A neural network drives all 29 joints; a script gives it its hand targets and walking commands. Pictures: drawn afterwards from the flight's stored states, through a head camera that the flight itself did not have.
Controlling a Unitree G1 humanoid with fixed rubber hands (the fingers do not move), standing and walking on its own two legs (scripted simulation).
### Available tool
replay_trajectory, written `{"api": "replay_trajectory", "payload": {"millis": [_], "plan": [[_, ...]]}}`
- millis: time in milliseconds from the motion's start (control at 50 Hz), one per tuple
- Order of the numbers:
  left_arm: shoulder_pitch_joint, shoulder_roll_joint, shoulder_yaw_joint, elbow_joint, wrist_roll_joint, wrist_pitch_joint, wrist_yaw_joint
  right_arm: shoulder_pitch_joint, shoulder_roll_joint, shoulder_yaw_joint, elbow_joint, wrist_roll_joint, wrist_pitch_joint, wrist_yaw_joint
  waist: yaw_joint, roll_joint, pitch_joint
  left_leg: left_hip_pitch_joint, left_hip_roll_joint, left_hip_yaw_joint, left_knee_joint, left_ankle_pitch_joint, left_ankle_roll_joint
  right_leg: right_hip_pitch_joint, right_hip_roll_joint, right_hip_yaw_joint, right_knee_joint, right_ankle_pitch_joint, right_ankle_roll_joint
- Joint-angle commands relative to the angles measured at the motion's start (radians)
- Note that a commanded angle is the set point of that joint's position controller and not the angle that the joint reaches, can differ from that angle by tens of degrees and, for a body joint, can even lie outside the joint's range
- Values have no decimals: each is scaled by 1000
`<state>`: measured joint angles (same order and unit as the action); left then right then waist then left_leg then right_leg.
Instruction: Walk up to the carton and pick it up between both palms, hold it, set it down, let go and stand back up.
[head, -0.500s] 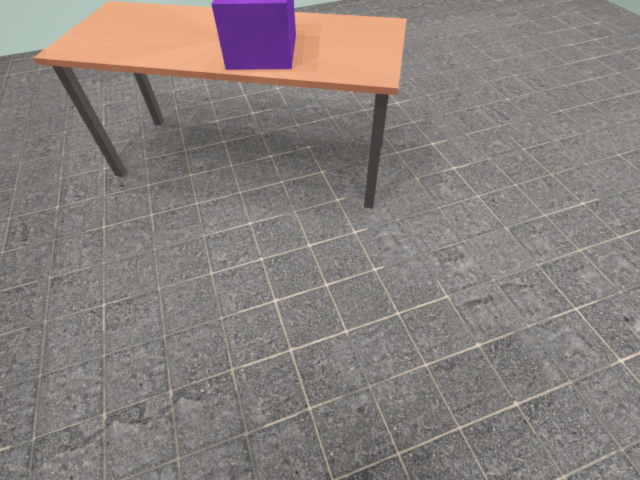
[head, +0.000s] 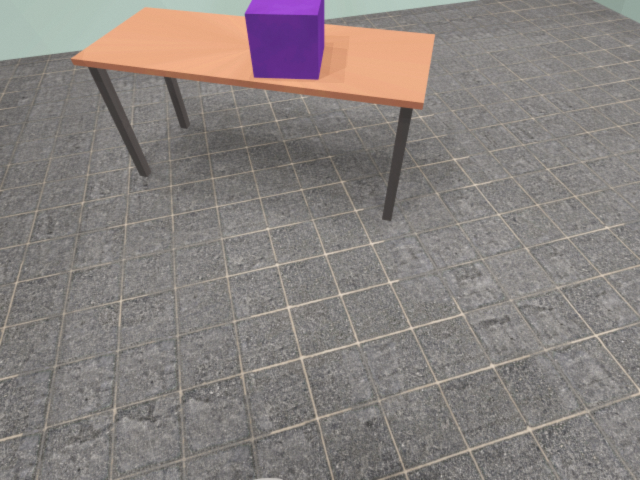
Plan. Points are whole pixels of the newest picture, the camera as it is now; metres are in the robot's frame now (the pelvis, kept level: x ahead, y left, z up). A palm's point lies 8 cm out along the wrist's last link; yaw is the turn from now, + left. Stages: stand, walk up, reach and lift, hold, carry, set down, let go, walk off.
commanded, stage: walk up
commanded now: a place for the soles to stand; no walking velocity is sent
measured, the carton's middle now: (289, 31) +1.45 +0.13 -0.08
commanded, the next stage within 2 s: none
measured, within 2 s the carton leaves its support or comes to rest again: neither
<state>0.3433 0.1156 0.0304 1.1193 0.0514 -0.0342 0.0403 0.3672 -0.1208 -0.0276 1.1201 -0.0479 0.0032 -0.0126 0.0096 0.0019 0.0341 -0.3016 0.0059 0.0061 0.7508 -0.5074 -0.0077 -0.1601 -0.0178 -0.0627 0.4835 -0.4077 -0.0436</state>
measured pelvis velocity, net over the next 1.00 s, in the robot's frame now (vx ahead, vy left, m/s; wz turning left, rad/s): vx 0.46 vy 0.10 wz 0.16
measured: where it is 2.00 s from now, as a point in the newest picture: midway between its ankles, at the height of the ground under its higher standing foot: (289, 265)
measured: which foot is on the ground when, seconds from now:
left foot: up 0.00-0.20, down 0.22-0.70, up 0.72-1.00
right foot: down 0.00-0.22, up 0.24-0.64, down 0.66-1.00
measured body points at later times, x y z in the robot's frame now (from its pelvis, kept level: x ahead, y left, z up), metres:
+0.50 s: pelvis +0.18 +0.09 -0.01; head +0.18 +0.10 +0.44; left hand +0.24 +0.34 -0.16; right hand +0.11 -0.14 -0.15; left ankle +0.10 +0.18 -0.74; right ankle +0.31 -0.04 -0.68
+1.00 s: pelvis +0.46 +0.10 -0.01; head +0.47 +0.10 +0.44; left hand +0.39 +0.34 -0.15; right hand +0.59 -0.14 -0.13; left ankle +0.54 +0.25 -0.69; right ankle +0.46 +0.00 -0.74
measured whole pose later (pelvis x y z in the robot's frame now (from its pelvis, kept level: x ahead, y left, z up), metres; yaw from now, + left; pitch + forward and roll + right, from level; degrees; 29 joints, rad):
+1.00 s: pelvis +0.46 +0.10 -0.01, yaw +9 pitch -3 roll -2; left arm 0.44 0.22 0.03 0.94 0.04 -0.08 0.00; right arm 0.28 -0.25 -0.02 0.83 -0.05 -0.04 0.04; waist 0.05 0.02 0.07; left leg -0.58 0.10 0.01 0.95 -0.26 0.00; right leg -0.15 -0.03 -0.19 0.51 -0.30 -0.05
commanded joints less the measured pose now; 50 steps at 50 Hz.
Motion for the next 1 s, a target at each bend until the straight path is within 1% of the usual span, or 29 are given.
{"api": "replay_trajectory", "payload": {"millis": [0,100,120,160,180,200,220,240,260,300,320,420,500,560,580,620,640,660,680,700,720,740,760,780,800,840,880,940,980], "plan": [[112,184,38,-9,10,-23,16,-59,-117,-35,-145,-24,-28,26,34,-121,188,-393,123,-74,226,51,-21,34,-395,416,-392,-412,-163],[-6,232,38,-40,17,-29,-2,63,-96,-28,-152,-7,-39,45,-53,-170,122,-67,72,43,9,126,-22,-111,-234,94,-283,-299,-106],[0,238,34,-45,17,-22,-10,60,-106,-31,-150,-8,-37,43,-44,-132,144,20,34,112,-18,140,-22,-197,-217,57,-255,-337,-107],[-12,273,37,-56,24,-3,-23,183,-106,-32,-126,-3,-34,33,-104,-63,149,220,-15,191,-104,192,-3,-336,-193,14,-86,-485,-94],[6,256,27,-62,26,10,-34,297,-134,-51,-104,-5,-35,23,-134,46,105,355,-31,152,-98,150,7,-421,-144,-3,96,-525,-79],[21,179,-4,-88,19,14,-47,374,-199,-68,-93,-1,-39,10,-155,248,82,389,93,-86,-206,-99,43,-503,-56,-76,432,-420,-39],[40,112,-33,-138,9,17,-60,419,-259,-69,-115,14,-41,-7,-142,309,55,336,335,-619,-487,-498,83,-591,11,15,730,-308,-3],[16,169,-16,-182,-1,26,-65,350,-322,-74,-131,35,-34,-22,-121,221,136,202,442,-881,-688,-696,157,-626,-26,83,795,-243,12],[-26,203,-11,-208,-11,20,-69,261,-335,-66,-161,42,-38,-28,-81,164,202,157,447,-855,-704,-676,167,-683,-60,123,848,-156,22],[-8,200,-18,-199,-4,-2,-69,162,-311,-53,-188,18,-63,-27,-42,104,243,120,402,-609,-624,-417,161,-683,-107,124,804,-24,29],[-4,219,-10,-197,2,-7,-68,154,-268,-25,-179,13,-74,-20,-24,115,258,61,370,-495,-608,-290,157,-631,-118,131,749,-2,36],[-31,197,-11,-237,0,5,-81,190,-202,1,-147,8,-106,-10,-14,91,223,57,291,-211,-578,64,183,-567,-108,73,550,164,55],[-155,147,-31,-289,-4,-10,-91,199,-188,4,-132,2,-121,2,-30,96,199,48,179,-8,-523,349,147,-406,-65,-33,264,401,42],[-165,160,-16,-296,0,-16,-81,262,-216,-4,-133,-6,-114,6,-44,88,188,93,209,-5,-467,426,144,-285,-22,-72,189,410,18],[-133,168,-7,-297,0,-19,-77,269,-213,1,-132,-7,-106,6,-29,73,169,114,220,2,-403,478,145,-234,-9,-80,155,361,7],[45,197,17,-258,16,-29,-56,246,-233,0,-148,-10,-88,5,48,40,89,106,184,29,-150,557,140,-31,27,-100,99,300,-20],[194,238,40,-225,27,-32,-47,270,-212,8,-162,-12,-79,8,104,-28,-37,45,139,61,105,515,125,178,-5,-31,121,229,-41],[307,335,79,-230,28,-30,-34,341,-162,23,-189,3,-70,12,126,-223,-196,-87,29,96,450,215,81,350,-251,322,63,7,-89],[268,385,88,-262,-31,-18,-26,347,-167,28,-225,37,-52,13,104,-272,-216,-317,-66,6,625,-63,36,409,-420,836,-205,-309,-215],[192,367,86,-277,-72,-9,-12,248,-247,10,-249,31,-47,11,90,-112,-135,-342,15,-70,674,18,32,259,-436,909,-340,-525,-165],[117,341,65,-300,-75,-8,-4,156,-249,6,-274,33,-51,17,75,-69,-28,-359,40,-88,678,69,37,150,-403,754,-342,-469,-109],[77,308,53,-295,-61,-14,-3,146,-208,9,-261,34,-57,24,52,-61,22,-330,70,-78,619,80,45,64,-372,577,-310,-333,-99],[45,281,42,-288,-50,-23,-9,136,-177,9,-257,26,-61,27,24,-67,70,-281,93,-82,543,96,46,-38,-327,422,-292,-198,-100],[40,246,31,-284,-35,-32,-17,143,-152,7,-266,14,-61,32,9,-70,64,-240,93,-70,494,76,42,-81,-294,339,-290,-136,-127],[49,229,31,-269,-24,-41,-24,165,-142,9,-268,7,-59,36,-7,-84,52,-207,98,-58,482,76,36,-124,-287,298,-291,-111,-147],[109,212,30,-249,-12,-58,-28,130,-144,5,-273,1,-53,43,22,-33,27,-248,104,-53,413,99,20,-60,-311,293,-283,-64,-181],[119,219,28,-241,-16,-65,-28,74,-141,4,-293,2,-45,48,15,-15,85,-319,117,-44,335,172,4,-84,-308,228,-301,-69,-188],[110,233,20,-219,-10,-67,-37,-27,-139,9,-333,-2,-49,60,12,-86,130,-312,122,-12,140,308,-2,-115,-268,141,-309,-117,-154],[129,227,17,-210,-14,-65,-44,-68,-144,4,-353,-2,-55,64,17,-80,135,-249,82,30,55,369,8,-128,-244,84,-298,-124,-136]]}}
